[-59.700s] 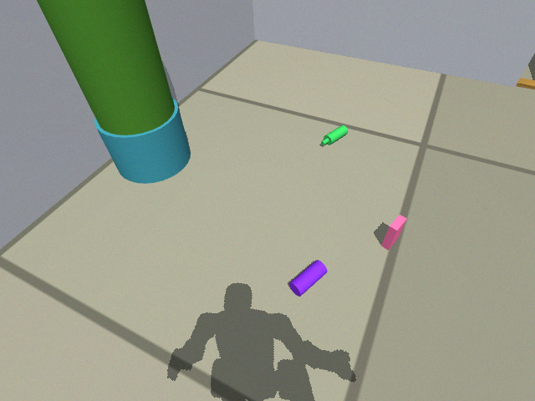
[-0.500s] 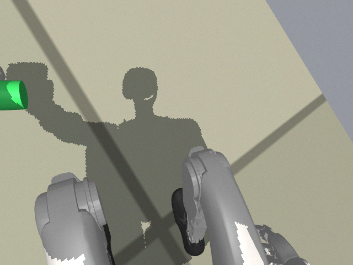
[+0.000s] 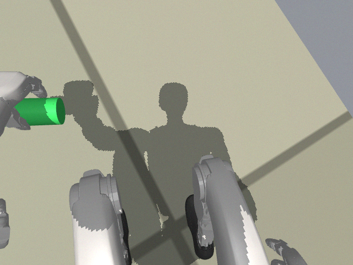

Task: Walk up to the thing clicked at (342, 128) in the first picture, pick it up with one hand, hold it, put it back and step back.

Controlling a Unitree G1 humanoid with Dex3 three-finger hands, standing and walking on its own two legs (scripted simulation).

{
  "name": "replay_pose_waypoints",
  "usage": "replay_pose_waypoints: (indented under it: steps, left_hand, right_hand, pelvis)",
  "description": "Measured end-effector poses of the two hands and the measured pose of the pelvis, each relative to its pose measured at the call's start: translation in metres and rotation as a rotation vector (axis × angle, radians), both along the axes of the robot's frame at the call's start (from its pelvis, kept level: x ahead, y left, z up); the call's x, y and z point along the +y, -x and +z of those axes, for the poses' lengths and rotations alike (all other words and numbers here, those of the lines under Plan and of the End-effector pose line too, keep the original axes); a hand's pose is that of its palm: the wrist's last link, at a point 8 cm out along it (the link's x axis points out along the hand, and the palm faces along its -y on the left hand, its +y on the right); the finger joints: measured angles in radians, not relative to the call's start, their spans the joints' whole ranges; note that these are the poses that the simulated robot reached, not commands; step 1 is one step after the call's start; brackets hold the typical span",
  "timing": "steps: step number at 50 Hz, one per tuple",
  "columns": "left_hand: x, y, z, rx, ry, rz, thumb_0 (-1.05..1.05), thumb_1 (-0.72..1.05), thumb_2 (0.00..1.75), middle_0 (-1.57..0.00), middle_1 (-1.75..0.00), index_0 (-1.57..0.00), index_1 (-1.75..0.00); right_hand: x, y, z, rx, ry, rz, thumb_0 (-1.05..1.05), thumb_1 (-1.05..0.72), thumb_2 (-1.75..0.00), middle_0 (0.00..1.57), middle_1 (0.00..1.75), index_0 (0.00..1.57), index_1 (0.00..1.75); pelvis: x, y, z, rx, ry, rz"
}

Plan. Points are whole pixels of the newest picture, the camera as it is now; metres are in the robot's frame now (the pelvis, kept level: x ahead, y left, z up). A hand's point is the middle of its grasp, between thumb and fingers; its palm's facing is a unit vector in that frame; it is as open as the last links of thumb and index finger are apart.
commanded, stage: lift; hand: left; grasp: from above
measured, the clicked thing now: (15, 112) +0.47 +0.35 -0.15
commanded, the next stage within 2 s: hold in 1.24 s
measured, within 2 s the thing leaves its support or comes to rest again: neither
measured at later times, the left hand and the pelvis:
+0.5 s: hand out of the picture +0.37 +0.31 +0.09, palm faces -0.43 -0.09 -0.90, open 9.0 cm; pelvis +0.00 +0.00 +0.16, yaw +5 degrees
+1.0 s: hand out of the picture +0.34 +0.28 +0.24, palm faces -0.45 -0.08 -0.89, open 9.0 cm; pelvis +0.04 +0.00 +0.31, yaw +7 degrees
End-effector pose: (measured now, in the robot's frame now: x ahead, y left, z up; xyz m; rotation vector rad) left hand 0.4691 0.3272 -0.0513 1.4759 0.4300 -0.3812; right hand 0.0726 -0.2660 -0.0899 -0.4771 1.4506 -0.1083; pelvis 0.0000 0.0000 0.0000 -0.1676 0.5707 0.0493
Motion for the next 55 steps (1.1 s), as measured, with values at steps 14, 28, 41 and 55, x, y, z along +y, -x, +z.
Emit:
replay_pose_waypoints:
  steps: [14, 28, 41, 55]
  left_hand:
    - [0.001, 0.050, 0.103, -0.062, -0.012, 0.017, -0.01, 0.20, 0.32, -0.75, -0.47, -0.78, -0.42]
    - [-0.020, 0.109, 0.226, -0.073, 0.017, 0.035, 0.00, 0.19, 0.35, -0.72, -0.51, -0.75, -0.46]
    - [-0.029, 0.129, 0.314, -0.044, 0.005, 0.075, 0.00, 0.18, 0.35, -0.72, -0.53, -0.75, -0.48]
    - [-0.045, 0.115, 0.367, -0.063, -0.020, 0.061, 0.00, 0.17, 0.36, -0.72, -0.55, -0.75, -0.50]
  right_hand:
    - [0.013, -0.052, 0.055, -0.201, -0.065, 0.000, 0.00, -0.92, -0.91, 0.21, 0.30, 0.20, 0.29]
    - [0.025, -0.073, 0.164, -0.322, -0.100, -0.018, 0.00, -0.91, -0.90, 0.21, 0.30, 0.20, 0.30]
    - [0.022, -0.088, 0.257, -0.416, -0.110, -0.035, 0.00, -0.92, -0.91, 0.21, 0.30, 0.20, 0.30]
    - [0.025, -0.098, 0.308, -0.427, -0.138, -0.065, 0.01, -0.92, -0.91, 0.20, 0.30, 0.20, 0.30]
  pelvis:
    - [0.000, 0.003, 0.069, -0.030, -0.032, 0.029]
    - [0.001, -0.003, 0.181, -0.139, -0.069, 0.063]
    - [0.002, -0.025, 0.271, -0.258, -0.110, 0.081]
    - [0.006, -0.048, 0.325, -0.341, -0.143, 0.074]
